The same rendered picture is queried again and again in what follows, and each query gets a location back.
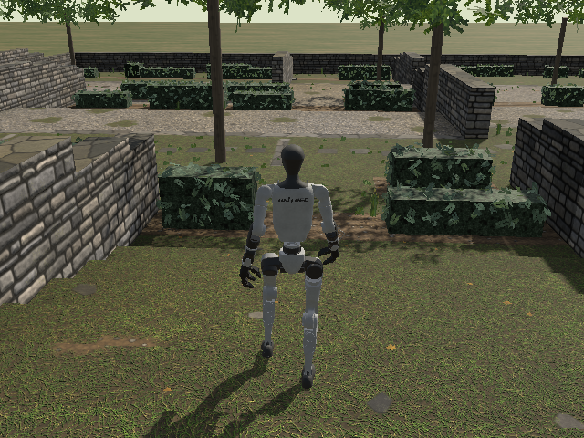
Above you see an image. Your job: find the robot left thigh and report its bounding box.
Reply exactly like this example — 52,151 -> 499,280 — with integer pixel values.
261,253 -> 280,301

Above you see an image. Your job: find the right robot upper arm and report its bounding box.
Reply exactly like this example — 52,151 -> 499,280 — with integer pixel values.
311,183 -> 336,234

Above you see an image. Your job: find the right robot forearm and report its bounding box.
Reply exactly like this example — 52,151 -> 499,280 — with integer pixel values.
325,219 -> 339,251

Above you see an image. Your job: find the left robot hand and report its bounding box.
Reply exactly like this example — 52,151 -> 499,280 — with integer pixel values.
239,265 -> 261,288

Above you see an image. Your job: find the robot thigh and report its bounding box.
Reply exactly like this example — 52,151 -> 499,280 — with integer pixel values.
302,256 -> 323,329
261,253 -> 280,301

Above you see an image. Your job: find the right robot hand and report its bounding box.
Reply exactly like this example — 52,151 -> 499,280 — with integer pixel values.
317,246 -> 339,265

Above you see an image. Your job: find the left robot upper arm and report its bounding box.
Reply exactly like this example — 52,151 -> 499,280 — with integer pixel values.
251,184 -> 274,237

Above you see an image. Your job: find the left robot forearm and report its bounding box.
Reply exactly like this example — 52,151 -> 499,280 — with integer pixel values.
242,223 -> 260,267

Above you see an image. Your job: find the robot right thigh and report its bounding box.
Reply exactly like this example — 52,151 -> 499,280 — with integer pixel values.
302,256 -> 323,329

